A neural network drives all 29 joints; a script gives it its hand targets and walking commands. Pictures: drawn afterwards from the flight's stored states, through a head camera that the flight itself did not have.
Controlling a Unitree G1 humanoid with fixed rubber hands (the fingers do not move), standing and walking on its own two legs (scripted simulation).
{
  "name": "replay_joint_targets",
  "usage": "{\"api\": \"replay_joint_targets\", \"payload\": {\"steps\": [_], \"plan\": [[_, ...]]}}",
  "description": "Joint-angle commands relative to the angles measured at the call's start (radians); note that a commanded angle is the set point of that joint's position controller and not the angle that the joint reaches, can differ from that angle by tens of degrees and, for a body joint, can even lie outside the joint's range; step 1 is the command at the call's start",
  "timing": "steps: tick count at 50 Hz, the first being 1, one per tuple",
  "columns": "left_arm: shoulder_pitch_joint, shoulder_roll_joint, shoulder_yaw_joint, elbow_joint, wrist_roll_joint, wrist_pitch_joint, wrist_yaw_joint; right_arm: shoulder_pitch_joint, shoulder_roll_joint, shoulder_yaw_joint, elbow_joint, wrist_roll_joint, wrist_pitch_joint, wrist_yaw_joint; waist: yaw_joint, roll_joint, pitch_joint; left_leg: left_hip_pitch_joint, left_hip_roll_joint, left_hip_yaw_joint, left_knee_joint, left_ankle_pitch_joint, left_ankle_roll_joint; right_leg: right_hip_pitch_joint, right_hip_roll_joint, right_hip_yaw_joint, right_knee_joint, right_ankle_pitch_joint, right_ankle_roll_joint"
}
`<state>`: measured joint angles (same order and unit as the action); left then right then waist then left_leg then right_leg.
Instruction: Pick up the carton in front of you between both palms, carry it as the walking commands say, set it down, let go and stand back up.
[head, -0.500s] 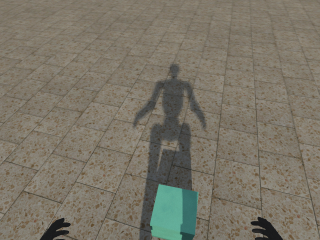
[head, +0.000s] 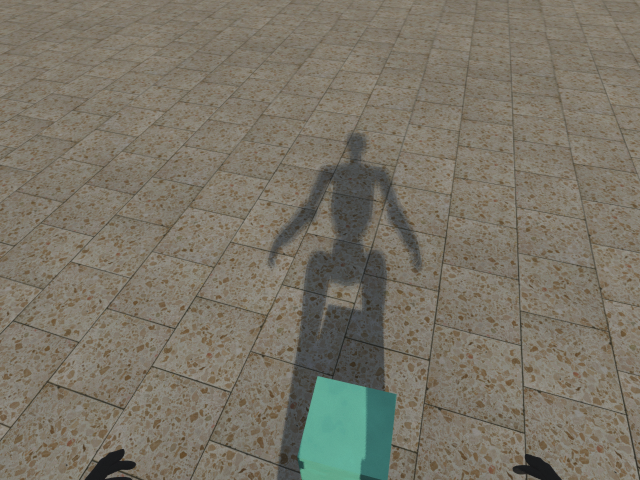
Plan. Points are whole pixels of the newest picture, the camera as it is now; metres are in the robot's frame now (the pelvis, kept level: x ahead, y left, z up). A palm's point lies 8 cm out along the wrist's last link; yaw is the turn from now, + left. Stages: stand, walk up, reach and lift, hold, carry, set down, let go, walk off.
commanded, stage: stand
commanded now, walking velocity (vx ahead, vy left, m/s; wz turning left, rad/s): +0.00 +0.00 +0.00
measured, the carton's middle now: (347, 439) +0.36 -0.05 -0.65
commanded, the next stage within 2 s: none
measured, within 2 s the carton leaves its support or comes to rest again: neither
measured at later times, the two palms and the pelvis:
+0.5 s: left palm out of the picture +0.08 +0.31 -0.09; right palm out of the picture +0.08 -0.30 -0.10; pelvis -0.02 +0.00 +0.01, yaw +0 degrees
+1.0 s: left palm out of the picture +0.07 +0.31 -0.09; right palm out of the picture +0.07 -0.30 -0.10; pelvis -0.02 +0.00 +0.01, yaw +0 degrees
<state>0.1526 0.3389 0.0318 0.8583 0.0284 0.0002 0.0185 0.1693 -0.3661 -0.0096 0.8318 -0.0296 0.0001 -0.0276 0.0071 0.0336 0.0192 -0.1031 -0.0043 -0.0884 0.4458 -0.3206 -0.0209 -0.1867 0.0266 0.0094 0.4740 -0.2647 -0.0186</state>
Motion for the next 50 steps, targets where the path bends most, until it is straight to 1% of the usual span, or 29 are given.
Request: {"api": "replay_joint_targets", "payload": {"steps": [1, 13, 23, 50], "plan": [[-0.029, 0.169, 0.037, -0.033, -0.001, -0.011, 0.003, -0.022, -0.145, -0.029, -0.032, 0.001, -0.013, -0.004, 0.0, -0.028, -0.05, -0.043, 0.076, -0.04, -0.056, 0.306, 0.021, 0.078, -0.111, 0.096, -0.067, 0.304, -0.004], [-0.051, 0.184, 0.03, 0.034, -0.005, -0.01, -0.002, -0.035, -0.162, -0.021, 0.041, 0.004, -0.017, -0.001, 0.002, -0.03, -0.023, -0.044, 0.085, -0.054, -0.106, 0.234, 0.025, 0.08, -0.118, 0.107, -0.11, 0.225, -0.004], [-0.063, 0.196, 0.023, 0.078, -0.009, -0.012, -0.004, -0.04, -0.173, -0.017, 0.086, 0.006, -0.019, 0.002, 0.004, -0.029, -0.012, -0.047, 0.089, -0.061, -0.13, 0.202, 0.028, 0.079, -0.123, 0.115, -0.133, 0.186, -0.005], [-0.088, 0.215, 0.01, 0.142, -0.016, -0.015, -0.007, -0.05, -0.188, -0.013, 0.142, 0.01, -0.022, 0.006, 0.003, -0.031, -0.018, -0.038, 0.097, -0.064, -0.151, 0.216, 0.033, 0.087, -0.134, 0.119, -0.151, 0.199, -0.011]]}}
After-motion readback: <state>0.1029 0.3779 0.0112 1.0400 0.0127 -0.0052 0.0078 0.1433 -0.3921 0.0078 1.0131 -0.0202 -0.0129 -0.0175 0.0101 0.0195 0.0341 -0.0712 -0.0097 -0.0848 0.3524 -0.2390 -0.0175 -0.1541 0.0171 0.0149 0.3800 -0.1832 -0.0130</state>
